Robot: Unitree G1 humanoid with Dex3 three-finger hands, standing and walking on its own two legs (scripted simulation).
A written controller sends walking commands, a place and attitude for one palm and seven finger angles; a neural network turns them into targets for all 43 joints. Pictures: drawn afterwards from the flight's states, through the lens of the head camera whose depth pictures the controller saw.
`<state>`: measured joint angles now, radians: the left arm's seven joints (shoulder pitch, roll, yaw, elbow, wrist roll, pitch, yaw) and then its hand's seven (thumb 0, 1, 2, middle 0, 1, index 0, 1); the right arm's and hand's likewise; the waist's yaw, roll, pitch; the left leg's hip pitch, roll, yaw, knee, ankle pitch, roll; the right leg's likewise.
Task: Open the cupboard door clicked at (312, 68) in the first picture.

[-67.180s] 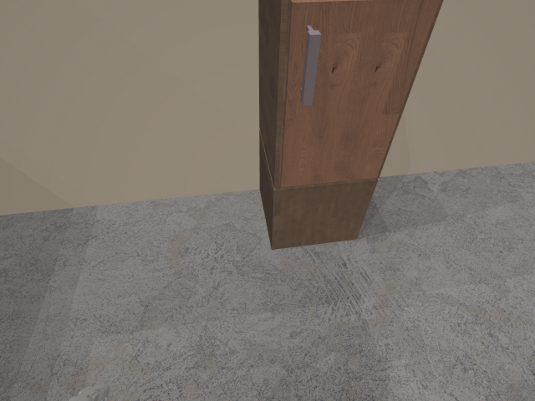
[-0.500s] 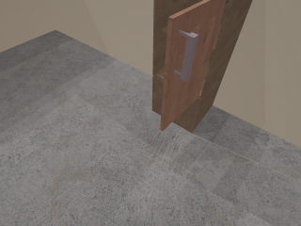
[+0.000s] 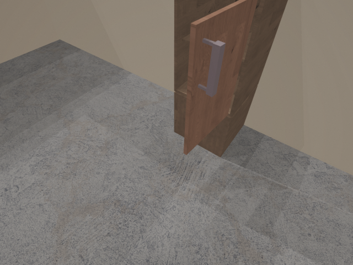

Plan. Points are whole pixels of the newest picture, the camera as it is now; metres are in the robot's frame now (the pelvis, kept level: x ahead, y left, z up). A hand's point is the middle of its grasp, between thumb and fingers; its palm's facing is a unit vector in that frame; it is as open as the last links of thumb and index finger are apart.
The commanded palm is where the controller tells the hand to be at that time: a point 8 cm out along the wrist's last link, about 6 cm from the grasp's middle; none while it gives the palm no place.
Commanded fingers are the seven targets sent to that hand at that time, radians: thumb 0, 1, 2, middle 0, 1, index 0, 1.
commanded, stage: let the arm hang, fingers relaxed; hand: left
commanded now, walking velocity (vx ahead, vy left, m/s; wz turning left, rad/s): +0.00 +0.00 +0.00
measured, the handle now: (208, 68) +0.66 -0.07 +0.11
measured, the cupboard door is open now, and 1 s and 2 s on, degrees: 85 85 85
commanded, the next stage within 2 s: look to check the result in 0.02 s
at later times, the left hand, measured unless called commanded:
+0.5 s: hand out of the picture -0.01 +0.15 -0.18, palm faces +0.07 -0.98 -0.17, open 7.4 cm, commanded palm none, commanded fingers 0.00 0.90 0.90 -0.20 -0.30 -0.20 -0.30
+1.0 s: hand out of the picture +0.02 +0.15 -0.18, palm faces +0.06 -0.98 -0.16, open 7.4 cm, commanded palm none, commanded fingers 0.00 0.90 0.90 -0.20 -0.30 -0.20 -0.30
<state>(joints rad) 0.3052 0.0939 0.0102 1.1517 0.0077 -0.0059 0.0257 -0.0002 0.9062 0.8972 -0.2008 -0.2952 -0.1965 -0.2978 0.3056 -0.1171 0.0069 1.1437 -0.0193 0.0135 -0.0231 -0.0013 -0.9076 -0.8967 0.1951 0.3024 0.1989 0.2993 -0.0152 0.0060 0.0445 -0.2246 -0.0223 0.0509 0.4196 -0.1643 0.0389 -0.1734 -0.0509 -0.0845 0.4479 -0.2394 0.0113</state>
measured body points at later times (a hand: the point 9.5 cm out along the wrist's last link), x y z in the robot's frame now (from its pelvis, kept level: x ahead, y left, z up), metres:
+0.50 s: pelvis +0.02 -0.01 +0.00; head +0.03 -0.01 +0.45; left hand -0.01 +0.20 -0.16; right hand +0.00 -0.21 -0.17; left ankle +0.04 +0.09 -0.74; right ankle +0.00 -0.12 -0.74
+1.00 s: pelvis +0.03 -0.01 +0.00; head +0.05 -0.01 +0.45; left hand +0.01 +0.20 -0.16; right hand +0.03 -0.22 -0.16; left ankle +0.04 +0.09 -0.74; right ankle +0.00 -0.12 -0.74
